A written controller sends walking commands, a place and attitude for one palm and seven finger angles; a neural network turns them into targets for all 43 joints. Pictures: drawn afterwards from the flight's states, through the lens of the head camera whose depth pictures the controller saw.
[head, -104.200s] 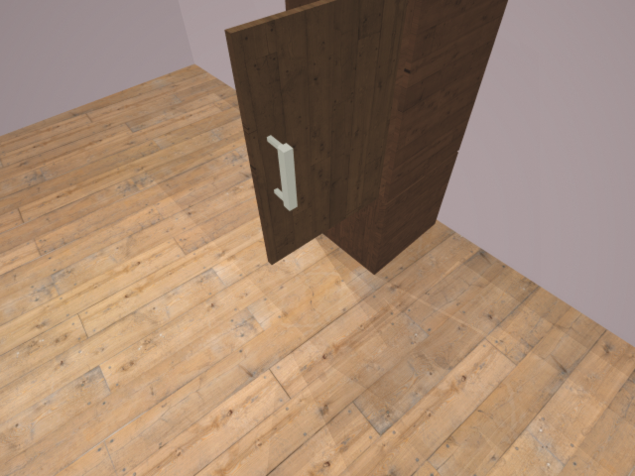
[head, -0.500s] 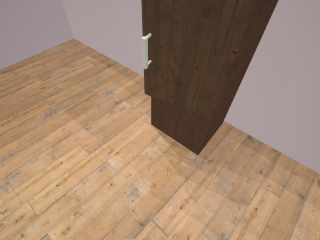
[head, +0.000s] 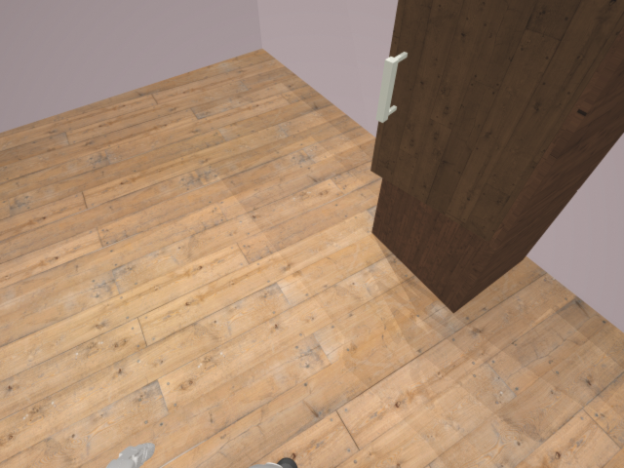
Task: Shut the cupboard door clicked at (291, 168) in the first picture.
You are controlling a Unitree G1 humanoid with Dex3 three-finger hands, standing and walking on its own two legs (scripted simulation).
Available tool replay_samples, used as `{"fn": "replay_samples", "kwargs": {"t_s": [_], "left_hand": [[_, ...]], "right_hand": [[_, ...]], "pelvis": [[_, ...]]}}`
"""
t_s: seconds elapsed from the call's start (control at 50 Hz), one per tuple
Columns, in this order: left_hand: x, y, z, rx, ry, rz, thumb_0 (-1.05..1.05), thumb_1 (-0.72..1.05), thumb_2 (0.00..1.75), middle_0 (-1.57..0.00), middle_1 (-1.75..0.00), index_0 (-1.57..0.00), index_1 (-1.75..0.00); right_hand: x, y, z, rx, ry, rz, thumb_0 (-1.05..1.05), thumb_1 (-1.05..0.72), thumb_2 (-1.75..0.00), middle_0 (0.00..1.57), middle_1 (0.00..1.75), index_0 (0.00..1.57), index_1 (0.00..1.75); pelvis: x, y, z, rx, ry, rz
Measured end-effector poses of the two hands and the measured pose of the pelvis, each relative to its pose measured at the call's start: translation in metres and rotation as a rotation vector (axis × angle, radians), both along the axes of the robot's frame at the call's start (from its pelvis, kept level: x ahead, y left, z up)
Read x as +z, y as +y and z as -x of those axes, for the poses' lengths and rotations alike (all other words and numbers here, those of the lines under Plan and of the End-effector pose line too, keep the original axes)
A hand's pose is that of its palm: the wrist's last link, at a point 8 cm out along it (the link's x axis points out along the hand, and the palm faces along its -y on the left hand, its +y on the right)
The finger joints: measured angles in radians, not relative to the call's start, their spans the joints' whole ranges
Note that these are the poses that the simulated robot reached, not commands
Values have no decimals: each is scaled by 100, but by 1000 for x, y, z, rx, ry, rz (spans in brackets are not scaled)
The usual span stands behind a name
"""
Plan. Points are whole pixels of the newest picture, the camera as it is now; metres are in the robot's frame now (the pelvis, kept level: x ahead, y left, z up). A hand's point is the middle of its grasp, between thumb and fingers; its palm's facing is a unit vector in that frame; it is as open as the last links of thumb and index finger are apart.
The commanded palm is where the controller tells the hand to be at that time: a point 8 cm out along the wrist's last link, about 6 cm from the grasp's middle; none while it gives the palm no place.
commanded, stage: walk to a spot facing it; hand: left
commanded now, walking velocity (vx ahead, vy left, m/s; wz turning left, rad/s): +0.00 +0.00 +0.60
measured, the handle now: (392, 87) +0.92 -0.17 -0.03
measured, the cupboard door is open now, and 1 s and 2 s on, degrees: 11 11 11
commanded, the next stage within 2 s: turn to face it in 1.32 s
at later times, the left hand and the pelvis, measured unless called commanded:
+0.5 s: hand out of the picture -0.05 +0.21 -0.18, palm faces +0.38 -0.89 -0.24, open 7.4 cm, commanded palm none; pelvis -0.01 +0.00 -0.01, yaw +20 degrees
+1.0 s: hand out of the picture +0.01 +0.17 -0.15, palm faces +0.64 -0.73 -0.23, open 7.4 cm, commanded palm none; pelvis +0.10 +0.01 +0.01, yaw +40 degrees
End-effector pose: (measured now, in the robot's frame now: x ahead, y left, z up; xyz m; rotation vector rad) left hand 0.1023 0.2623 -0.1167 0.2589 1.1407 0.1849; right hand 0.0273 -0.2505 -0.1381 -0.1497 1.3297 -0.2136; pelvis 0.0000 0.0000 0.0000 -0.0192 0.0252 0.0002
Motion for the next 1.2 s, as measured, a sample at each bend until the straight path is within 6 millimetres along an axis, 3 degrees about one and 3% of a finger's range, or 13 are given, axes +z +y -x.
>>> {"fn": "replay_samples", "kwargs": {"t_s": [0.1, 0.22, 0.32, 0.42, 0.48, 0.58, 0.72, 0.8, 0.88, 0.96, 1.04, 1.12, 1.2], "left_hand": [[4, -15, 46, 83, 28, -22, 0, 91, 90, -20, -30, -20, -30], [2, -31, 83, 176, 67, 13, 0, 91, 90, -20, -30, -20, -30], [-10, -33, 113, 275, 62, 58, 0, 90, 90, -20, -30, -20, -30], [-35, -17, 158, 391, 103, 94, 0, 90, 90, -20, -30, -20, -30], [-36, -9, 177, 427, 158, 91, 0, 91, 90, -20, -30, -20, -30], [-17, 4, 172, 461, 118, 72, 1, 91, 90, -20, -30, -20, -30], [6, 9, 125, 474, -7, 8, 1, 91, 90, -20, -30, -19, -30], [6, -1, 112, 523, -67, -36, 0, 91, 90, -20, -30, -20, -30], [9, -25, 122, 615, -12, 0, 0, 91, 90, -20, -30, -20, -30], [6, -51, 130, 692, 62, 73, 0, 91, 90, -20, -30, -20, -30], [-2, -71, 137, 789, 111, 146, 0, 91, 90, -20, -30, -20, -30], [-13, -85, 148, 893, 165, 215, 0, 91, 90, -20, -30, -20, -30], [-27, -85, 163, 982, 238, 277, 0, 90, 90, -20, -30, -20, -30]], "right_hand": [[-3, -29, -29, 73, -42, 7, 1, -91, -90, 20, 30, 20, 30], [8, -33, -53, 165, -52, 4, 1, -91, -90, 19, 30, 19, 30], [7, -12, -78, 291, -26, 8, 1, -91, -90, 19, 30, 19, 30], [4, 28, -113, 418, -96, 17, 1, -91, -90, 19, 30, 19, 30], [10, 47, -123, 461, -140, 9, 1, -91, -90, 19, 30, 19, 30], [14, 58, -123, 497, -132, -13, 1, -91, -90, 20, 30, 20, 30], [-5, 41, -127, 518, -23, -47, 1, -91, -90, 20, 30, 20, 30], [-22, 30, -153, 561, 36, -43, 1, -91, -90, 20, 30, 20, 30], [-9, 40, -197, 621, 23, -40, 1, -91, -90, 20, 30, 20, 30], [7, 65, -242, 673, -22, -50, 1, -91, -90, 19, 30, 19, 30], [14, 106, -284, 765, -34, -51, 1, -91, -90, 19, 30, 19, 30], [13, 168, -326, 893, -56, -61, 1, -91, -90, 19, 30, 19, 30], [11, 248, -365, 1012, -134, -87, 1, -91, -90, 19, 30, 19, 30]], "pelvis": [[-1, -16, 8, 73, -15, -28], [6, -24, 8, 172, -17, -51], [2, -19, 11, 262, -14, -55], [-13, -2, 16, 335, -10, -44], [-11, 1, 16, 347, -14, -46], [0, 3, 7, 397, -18, -31], [-1, -7, -25, 466, -19, -43], [-11, -14, -48, 539, -22, -46], [1, -10, -69, 595, -15, -57], [11, 0, -91, 657, 1, -55], [13, 16, -110, 729, 7, -42], [8, 40, -125, 793, 6, -29], [-4, 75, -139, 839, 2, -29]]}}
